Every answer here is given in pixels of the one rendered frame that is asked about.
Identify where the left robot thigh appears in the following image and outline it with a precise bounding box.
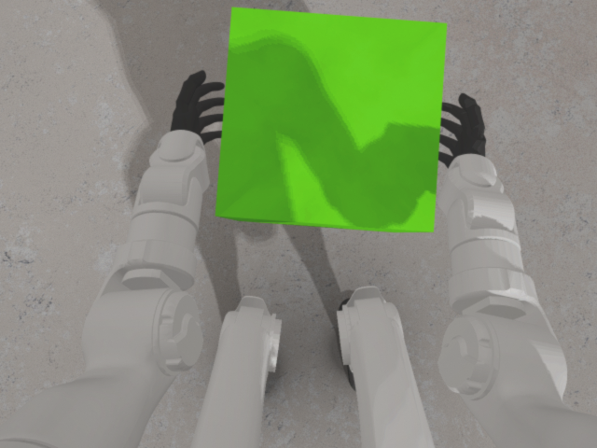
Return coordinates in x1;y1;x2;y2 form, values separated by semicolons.
190;306;282;448

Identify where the robot left hand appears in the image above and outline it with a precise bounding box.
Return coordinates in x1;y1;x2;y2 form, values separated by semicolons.
171;70;225;145

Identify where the robot right shin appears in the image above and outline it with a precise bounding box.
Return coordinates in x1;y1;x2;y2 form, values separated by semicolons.
346;287;404;372

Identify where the left robot upper arm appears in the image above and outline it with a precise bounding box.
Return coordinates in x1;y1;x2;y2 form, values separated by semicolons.
0;287;203;448

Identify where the right robot upper arm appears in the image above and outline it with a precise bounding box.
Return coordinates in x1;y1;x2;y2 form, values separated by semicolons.
437;312;597;448

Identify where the robot right hand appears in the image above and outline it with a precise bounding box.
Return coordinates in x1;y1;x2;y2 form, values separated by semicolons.
438;93;486;168

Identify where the carton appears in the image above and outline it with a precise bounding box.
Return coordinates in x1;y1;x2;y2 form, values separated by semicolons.
215;7;447;232

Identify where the robot left forearm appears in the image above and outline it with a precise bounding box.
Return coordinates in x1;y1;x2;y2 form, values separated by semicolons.
82;130;210;363

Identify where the robot right forearm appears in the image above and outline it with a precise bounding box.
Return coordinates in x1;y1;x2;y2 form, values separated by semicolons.
437;154;567;390

